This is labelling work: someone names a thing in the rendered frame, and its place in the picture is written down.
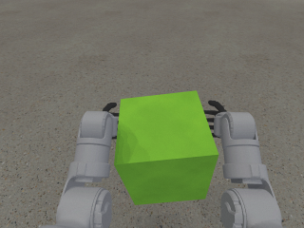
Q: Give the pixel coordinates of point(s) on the right robot hand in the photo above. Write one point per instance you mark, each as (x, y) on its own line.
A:
(219, 107)

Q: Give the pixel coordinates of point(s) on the left robot hand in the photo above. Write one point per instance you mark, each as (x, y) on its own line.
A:
(107, 108)

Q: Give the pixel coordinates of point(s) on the robot right forearm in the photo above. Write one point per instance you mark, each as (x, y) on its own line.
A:
(242, 159)

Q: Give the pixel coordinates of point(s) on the robot left forearm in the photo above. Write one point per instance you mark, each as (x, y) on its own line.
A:
(96, 130)

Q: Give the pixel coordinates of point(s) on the carton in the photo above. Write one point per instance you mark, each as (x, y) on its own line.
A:
(165, 150)

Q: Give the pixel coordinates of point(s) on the robot left upper arm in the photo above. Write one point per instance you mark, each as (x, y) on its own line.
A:
(84, 207)

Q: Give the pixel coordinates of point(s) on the robot right upper arm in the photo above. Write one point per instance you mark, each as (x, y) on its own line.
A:
(249, 208)

